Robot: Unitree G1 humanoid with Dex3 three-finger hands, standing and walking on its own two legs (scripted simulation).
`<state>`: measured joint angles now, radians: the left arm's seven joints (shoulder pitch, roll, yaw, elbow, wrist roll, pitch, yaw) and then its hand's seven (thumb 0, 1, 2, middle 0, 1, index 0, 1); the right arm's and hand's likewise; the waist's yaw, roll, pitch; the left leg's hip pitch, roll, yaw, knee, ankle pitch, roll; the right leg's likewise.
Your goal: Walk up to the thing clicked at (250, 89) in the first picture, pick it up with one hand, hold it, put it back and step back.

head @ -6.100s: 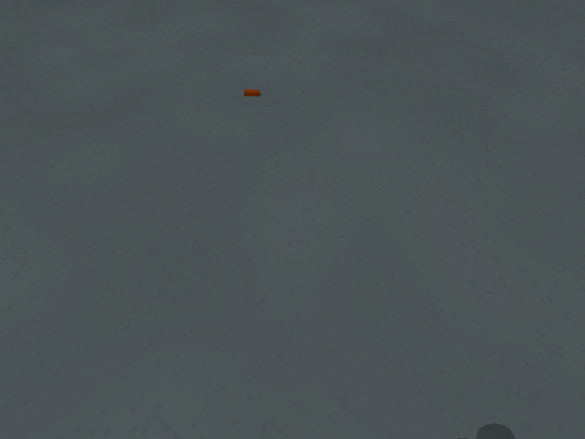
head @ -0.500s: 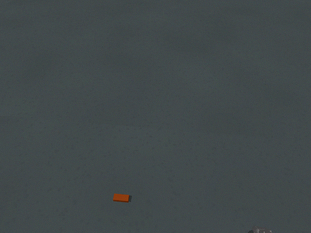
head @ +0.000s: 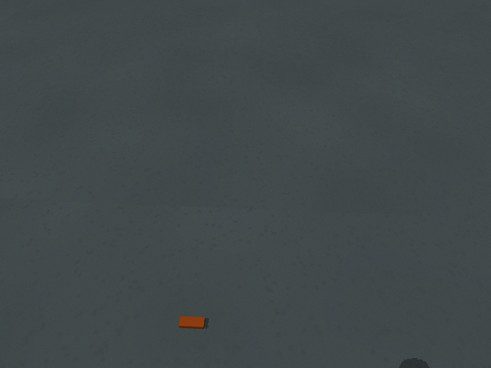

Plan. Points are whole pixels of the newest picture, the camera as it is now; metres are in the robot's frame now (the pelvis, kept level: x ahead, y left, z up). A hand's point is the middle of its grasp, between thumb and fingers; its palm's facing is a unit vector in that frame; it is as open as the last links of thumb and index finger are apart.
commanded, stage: walk up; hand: left
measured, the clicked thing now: (192, 322) +0.41 +0.20 -0.77
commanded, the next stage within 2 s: stand in 0.64 s
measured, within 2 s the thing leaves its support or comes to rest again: neither
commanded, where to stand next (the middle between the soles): +0.05 -0.03 m, yaw -2 degrees
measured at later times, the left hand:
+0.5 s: hand out of the picture +0.08 +0.25 -0.16, palm faces -0.02 -0.95 -0.32, open 7.3 cm
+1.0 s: hand out of the picture +0.08 +0.26 -0.16, palm faces -0.02 -0.94 -0.34, open 7.4 cm
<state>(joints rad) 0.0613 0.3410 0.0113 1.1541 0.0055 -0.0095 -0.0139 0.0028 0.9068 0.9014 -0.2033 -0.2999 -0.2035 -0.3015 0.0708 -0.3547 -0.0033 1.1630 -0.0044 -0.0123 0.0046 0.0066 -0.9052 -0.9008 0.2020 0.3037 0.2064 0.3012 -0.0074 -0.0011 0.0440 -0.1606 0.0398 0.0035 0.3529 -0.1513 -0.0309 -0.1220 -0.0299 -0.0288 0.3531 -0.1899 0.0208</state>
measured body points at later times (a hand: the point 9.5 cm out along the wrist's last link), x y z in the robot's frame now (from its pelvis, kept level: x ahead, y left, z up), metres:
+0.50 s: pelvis +0.01 +0.01 +0.00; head +0.01 +0.01 +0.45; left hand +0.09 +0.30 -0.14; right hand +0.07 -0.30 -0.13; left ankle +0.03 +0.14 -0.75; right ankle +0.00 -0.13 -0.75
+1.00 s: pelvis +0.01 +0.01 +0.00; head +0.02 +0.01 +0.45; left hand +0.09 +0.31 -0.13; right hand +0.10 -0.29 -0.13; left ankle +0.03 +0.14 -0.75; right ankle +0.00 -0.13 -0.75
